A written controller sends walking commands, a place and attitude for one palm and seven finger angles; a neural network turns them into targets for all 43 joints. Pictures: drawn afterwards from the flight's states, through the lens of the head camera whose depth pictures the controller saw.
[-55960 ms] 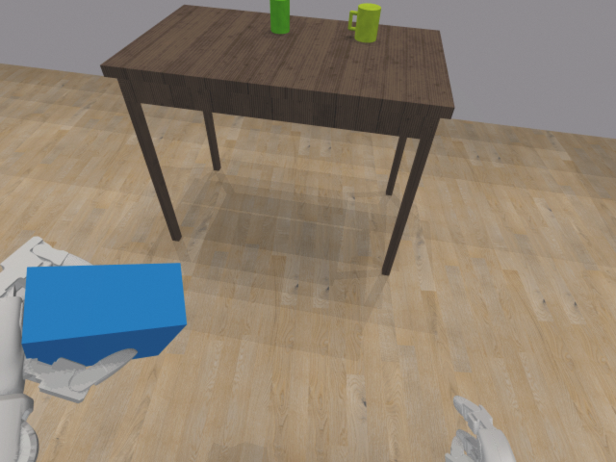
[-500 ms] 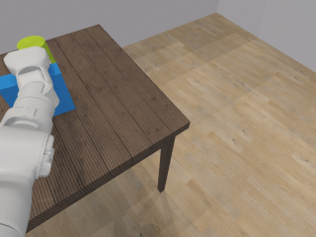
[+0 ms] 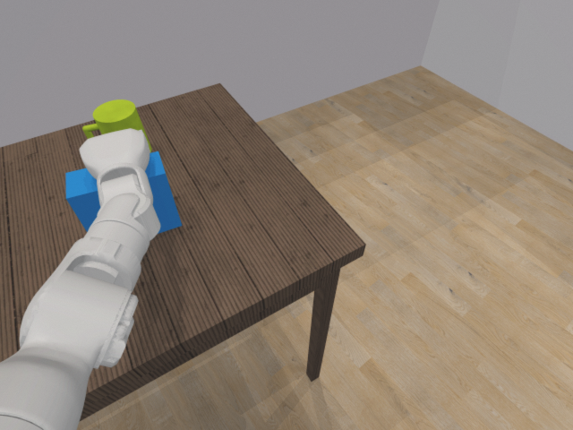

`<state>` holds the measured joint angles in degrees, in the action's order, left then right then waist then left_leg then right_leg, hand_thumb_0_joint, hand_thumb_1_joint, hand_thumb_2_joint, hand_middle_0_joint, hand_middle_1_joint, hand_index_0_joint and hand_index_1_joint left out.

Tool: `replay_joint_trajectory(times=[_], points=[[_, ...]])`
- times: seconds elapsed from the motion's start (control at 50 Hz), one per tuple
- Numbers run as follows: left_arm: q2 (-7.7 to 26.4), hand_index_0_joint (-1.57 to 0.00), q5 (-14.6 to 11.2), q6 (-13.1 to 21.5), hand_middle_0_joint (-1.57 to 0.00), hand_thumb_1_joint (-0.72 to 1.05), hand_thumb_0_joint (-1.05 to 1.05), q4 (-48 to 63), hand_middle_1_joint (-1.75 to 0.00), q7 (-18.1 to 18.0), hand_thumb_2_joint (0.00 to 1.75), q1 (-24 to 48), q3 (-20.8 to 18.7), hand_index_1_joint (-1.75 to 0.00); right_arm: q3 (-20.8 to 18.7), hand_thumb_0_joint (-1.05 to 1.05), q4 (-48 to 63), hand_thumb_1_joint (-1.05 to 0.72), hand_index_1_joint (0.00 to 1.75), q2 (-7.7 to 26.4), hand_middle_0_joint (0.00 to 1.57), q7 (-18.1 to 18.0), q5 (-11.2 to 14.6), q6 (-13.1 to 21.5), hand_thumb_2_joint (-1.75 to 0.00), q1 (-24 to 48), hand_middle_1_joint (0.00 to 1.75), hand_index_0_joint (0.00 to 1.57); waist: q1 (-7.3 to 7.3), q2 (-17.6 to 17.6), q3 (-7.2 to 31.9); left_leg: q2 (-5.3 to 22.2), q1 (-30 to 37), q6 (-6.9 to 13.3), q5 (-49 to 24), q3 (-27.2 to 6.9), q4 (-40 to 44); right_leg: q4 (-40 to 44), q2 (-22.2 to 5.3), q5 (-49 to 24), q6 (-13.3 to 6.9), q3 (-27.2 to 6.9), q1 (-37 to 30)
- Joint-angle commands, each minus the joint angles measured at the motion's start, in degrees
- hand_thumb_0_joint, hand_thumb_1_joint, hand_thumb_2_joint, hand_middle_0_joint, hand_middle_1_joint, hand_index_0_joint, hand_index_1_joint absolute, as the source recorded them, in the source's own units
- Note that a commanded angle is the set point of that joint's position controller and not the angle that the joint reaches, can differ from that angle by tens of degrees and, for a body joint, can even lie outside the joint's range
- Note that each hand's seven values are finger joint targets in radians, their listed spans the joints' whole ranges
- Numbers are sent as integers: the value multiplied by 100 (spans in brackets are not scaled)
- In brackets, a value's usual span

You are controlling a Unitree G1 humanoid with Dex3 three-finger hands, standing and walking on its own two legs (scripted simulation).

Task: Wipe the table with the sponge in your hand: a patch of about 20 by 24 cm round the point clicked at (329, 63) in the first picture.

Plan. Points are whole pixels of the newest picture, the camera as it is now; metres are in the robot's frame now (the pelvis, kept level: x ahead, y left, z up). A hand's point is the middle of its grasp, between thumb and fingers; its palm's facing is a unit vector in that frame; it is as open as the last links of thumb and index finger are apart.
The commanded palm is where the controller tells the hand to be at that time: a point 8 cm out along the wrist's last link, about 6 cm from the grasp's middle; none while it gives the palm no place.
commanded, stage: wipe back along the third lane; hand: left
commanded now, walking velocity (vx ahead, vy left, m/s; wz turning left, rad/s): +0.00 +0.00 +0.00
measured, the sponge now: (132, 210) +0.45 +0.26 +0.05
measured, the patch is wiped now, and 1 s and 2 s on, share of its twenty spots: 1.00 1.00 1.00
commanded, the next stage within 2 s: slide back across to the middle lane in 1.08 s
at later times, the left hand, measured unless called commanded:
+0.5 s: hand (140, 200) +0.42 +0.22 +0.11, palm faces -0.02 -0.01 -1.00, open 10.4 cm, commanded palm +0.38 +0.20 +0.14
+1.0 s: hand (151, 226) +0.37 +0.19 +0.11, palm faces +0.04 -0.03 -1.00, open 10.4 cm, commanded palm +0.33 +0.17 +0.14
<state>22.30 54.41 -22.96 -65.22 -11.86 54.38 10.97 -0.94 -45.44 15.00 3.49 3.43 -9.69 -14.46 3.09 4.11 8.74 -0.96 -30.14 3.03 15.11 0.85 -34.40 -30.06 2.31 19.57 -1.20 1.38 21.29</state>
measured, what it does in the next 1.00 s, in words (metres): stands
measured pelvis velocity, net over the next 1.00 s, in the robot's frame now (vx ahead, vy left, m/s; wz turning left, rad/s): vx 0.01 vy -0.04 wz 0.02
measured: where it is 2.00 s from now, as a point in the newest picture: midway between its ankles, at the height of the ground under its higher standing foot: outside the picture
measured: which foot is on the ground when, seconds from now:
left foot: down 0.00-1.00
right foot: down 0.00-1.00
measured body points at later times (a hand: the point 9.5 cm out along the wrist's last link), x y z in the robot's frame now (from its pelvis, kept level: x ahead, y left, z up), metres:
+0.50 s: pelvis +0.01 -0.03 +0.01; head +0.02 -0.06 +0.46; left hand +0.42 +0.21 +0.16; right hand +0.16 -0.28 -0.12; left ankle +0.01 +0.08 -0.73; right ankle -0.06 -0.11 -0.73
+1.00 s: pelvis +0.01 -0.04 +0.01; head -0.01 -0.08 +0.45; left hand +0.36 +0.19 +0.16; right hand +0.21 -0.27 -0.10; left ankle +0.01 +0.08 -0.73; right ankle -0.06 -0.11 -0.73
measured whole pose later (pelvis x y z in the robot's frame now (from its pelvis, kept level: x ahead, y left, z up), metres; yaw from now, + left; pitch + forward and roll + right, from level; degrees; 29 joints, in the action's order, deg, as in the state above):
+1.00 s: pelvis +0.01 -0.04 +0.01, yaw +1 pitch +3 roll +1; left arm 18.1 54.0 -34.3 -27.0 -5.7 27.4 16.6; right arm 0.9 -38.4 16.6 2.4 5.6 -13.4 -3.4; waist -2.2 5.1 7.0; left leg -0.7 -18.4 0.5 14.3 0.0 -29.8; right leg -28.7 2.7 20.7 -3.8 1.9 11.0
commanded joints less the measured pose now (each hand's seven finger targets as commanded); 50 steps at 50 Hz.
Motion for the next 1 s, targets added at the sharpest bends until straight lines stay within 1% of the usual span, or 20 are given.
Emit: replay_joint_trajectory(times=[0.0,0.1,0.12,0.18,0.22,0.3,0.32,0.38,0.42,0.44,0.48,0.52,0.58,0.62,0.7,0.72,0.74,0.78,0.88,0.98], points=[[230,-120,-2,-67,-120,10,0,441,-160,148,130,1625,107,-160,-203,0,571,-90,30,834,20,-67,54,106,-90,246,30,20,123,-551,978,118,1688,15,-1416,-344,392,409,186,-1567,-160,118,249],[288,-120,-18,-168,-120,10,0,708,-160,193,130,1055,-8,-160,-180,0,690,-90,30,815,20,-89,66,-17,-90,488,30,20,-41,-753,1244,52,1699,23,-1719,-194,340,391,110,-2269,-152,41,-315],[359,-120,-48,-178,-120,10,0,890,-160,225,130,958,-110,-160,-169,0,724,-90,30,817,20,-95,60,-44,-90,601,30,20,-153,-435,1287,45,1753,16,-1866,-174,362,391,87,-2437,-185,-1,-361],[70,-120,-60,-272,-120,10,0,1119,-160,286,130,857,190,-160,-155,0,813,-90,30,792,20,-106,91,-116,-90,717,30,20,-37,-727,1123,9,1758,33,-1812,-137,354,432,81,-2549,-146,21,-455],[281,-120,-81,-337,-120,10,0,1349,-160,357,130,641,-4,-160,-136,0,863,-90,30,806,20,-117,108,-158,-90,843,30,20,-180,-619,1113,-6,1719,30,-1906,-139,403,449,54,-2730,-182,-19,-615],[178,-120,-80,-488,-120,10,0,1585,-160,473,130,601,201,-160,-101,0,934,-90,30,801,20,-168,144,-224,-90,989,30,20,-84,-713,906,-64,1727,45,-1771,-92,441,523,37,-2784,-158,-37,-706],[272,-120,-93,-480,-120,10,0,1764,-160,517,130,472,80,-160,-106,0,977,-90,30,800,20,-173,145,-219,-90,1064,30,20,-191,-548,952,-68,1741,45,-1886,-101,441,511,25,-2888,-190,-56,-759],[-27,-120,-115,-498,-120,10,0,2083,-160,603,130,118,342,-160,-105,0,1071,-90,30,781,20,-167,157,-219,-90,1131,30,20,-161,-642,1057,-98,1882,60,-2047,-58,371,476,30,-3167,-181,-50,-896],[239,-120,-153,-483,-120,10,0,2375,-160,655,130,-209,92,-160,-88,0,1150,-90,30,804,20,-169,163,-224,-90,1228,30,20,-304,-577,1121,-98,1807,49,-2145,-84,394,437,0,-3359,-204,-103,-1072],[39,-120,-170,-490,-120,10,0,2456,-160,664,130,-272,290,-160,-92,0,1163,-90,30,802,20,-171,168,-225,-90,1245,30,20,-235,-696,1116,-118,1858,60,-2138,-42,373,414,6,-3418,-182,-85,-1113],[-11,-120,-200,-520,-120,10,0,2649,-160,679,130,-607,279,-160,-97,0,1221,-90,30,801,20,-157,187,-211,-90,1309,30,20,-276,-863,1059,-124,1807,62,-2114,-21,369,429,-3,-3510,-161,-94,-1158],[148,-120,-261,-558,-120,10,0,2979,-160,690,130,-815,87,-160,-92,0,1283,-90,30,810,20,-158,188,-200,-90,1449,30,20,-377,-816,1085,-126,1797,60,-2234,-21,377,415,-28,-3753,-174,-144,-1282],[-92,-120,-291,-710,-120,10,0,3257,-160,691,130,-1097,300,-160,-83,0,1335,-90,30,800,20,-135,217,-194,-90,1563,30,20,-353,-973,881,-156,1764,61,-2086,35,399,432,-22,-3695,-137,-116,-1262],[234,-120,-322,-803,-120,10,0,3447,-160,691,130,-1293,-2,-160,-70,0,1370,-90,30,822,20,-134,212,-182,-90,1666,30,20,-467,-862,873,-167,1725,56,-2080,26,429,455,-38,-3754,-154,-192,-1358],[115,-120,-328,-1031,-120,10,0,3549,-160,755,130,-1150,215,-160,-18,0,1372,-90,30,793,20,-189,250,-176,-90,1809,30,20,-365,-1050,588,-168,1696,44,-1770,81,516,527,-50,-3419,-99,-171,-1251],[291,-120,-323,-1071,-120,10,0,3621,-160,775,130,-1173,38,-160,-10,0,1402,-90,30,796,20,-200,248,-184,-90,1883,30,20,-436,-920,564,-158,1687,37,-1759,36,552,537,-51,-3306,-134,-210,-1224],[65,-120,-288,-1093,-120,10,0,3658,-160,801,130,-1102,304,-160,-7,0,1401,-90,30,788,20,-204,260,-177,-90,1881,30,20,-357,-916,550,-162,1769,40,-1741,58,540,499,-51,-3234,-127,-161,-1170],[-76,-120,-235,-1098,-120,10,0,3733,-160,825,130,-1222,410,-160,-4,0,1440,-90,30,759,20,-178,258,-152,-90,1899,30,20,-382,-809,640,-164,1852,31,-1786,52,502,473,-37,-3170,-150,-138,-1131],[-142,-120,-238,-1057,-120,10,0,4071,-160,831,130,-1656,397,-160,-3,0,1551,-90,30,735,20,-130,247,-118,-90,1975,30,20,-457,-891,869,-167,1864,28,-1877,36,423,356,-41,-3370,-162,-181,-1290],[-402,-120,-286,-1173,-120,10,0,4355,-160,791,130,-1750,584,-160,3,0,1600,-90,30,701,20,-98,256,-120,-90,2144,30,20,-463,-933,599,-150,1829,14,-1604,26,486,409,-29,-2956,-158,-147,-1090]])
